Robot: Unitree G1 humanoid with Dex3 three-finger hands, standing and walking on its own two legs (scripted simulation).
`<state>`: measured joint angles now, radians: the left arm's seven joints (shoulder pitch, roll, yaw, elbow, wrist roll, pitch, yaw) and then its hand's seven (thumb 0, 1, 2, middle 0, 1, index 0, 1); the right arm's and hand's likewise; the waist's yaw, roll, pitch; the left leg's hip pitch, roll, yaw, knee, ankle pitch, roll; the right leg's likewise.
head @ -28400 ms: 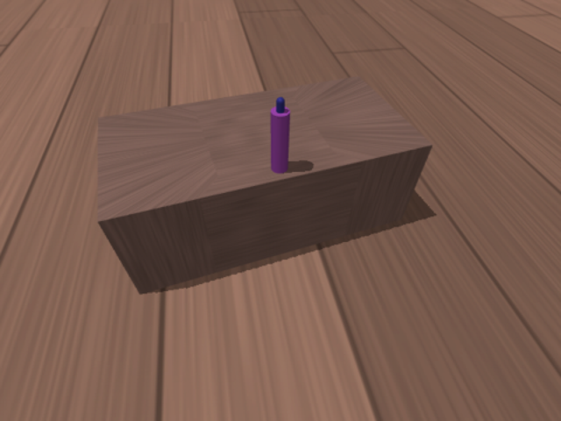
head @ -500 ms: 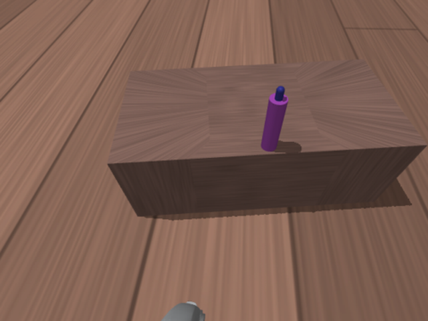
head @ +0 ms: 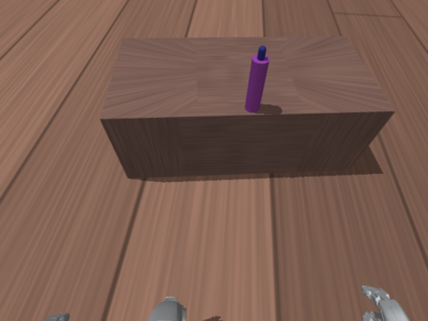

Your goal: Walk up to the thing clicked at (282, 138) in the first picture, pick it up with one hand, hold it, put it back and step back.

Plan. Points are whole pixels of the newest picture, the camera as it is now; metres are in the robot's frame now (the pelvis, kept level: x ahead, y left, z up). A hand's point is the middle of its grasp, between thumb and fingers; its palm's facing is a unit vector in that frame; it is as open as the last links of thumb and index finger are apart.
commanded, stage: step back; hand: right
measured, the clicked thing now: (256, 80) +0.95 -0.13 -0.16
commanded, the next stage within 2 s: stand in 1.42 s
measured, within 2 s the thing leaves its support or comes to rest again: neither
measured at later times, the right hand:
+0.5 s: hand out of the picture -0.03 -0.25 -0.13, palm faces -0.14 +0.92 -0.38, open 7.3 cm
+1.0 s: hand out of the picture -0.02 -0.24 -0.12, palm faces -0.12 +0.91 -0.39, open 7.3 cm
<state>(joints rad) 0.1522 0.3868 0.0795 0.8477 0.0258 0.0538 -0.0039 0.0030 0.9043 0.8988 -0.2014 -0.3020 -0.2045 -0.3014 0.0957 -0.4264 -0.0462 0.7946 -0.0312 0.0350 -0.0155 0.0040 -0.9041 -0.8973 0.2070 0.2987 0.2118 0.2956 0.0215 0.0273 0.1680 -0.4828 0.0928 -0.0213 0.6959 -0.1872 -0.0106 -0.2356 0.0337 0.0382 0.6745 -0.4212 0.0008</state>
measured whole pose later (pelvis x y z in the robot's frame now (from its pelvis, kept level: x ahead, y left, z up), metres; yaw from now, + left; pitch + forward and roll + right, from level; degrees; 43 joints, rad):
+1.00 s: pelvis -0.12 +0.02 +0.02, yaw +5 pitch -2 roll +0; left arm 0.20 0.41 0.05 1.01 0.01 0.01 -0.01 0.01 0.90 0.90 -0.20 -0.30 -0.20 -0.30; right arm 0.19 -0.35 -0.06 0.99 -0.04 -0.03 0.01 0.01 -0.91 -0.90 0.20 0.30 0.21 0.29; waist 0.03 -0.04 0.08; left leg -0.29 -0.01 0.01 0.57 -0.25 0.02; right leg -0.29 -0.04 0.04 0.80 -0.50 -0.03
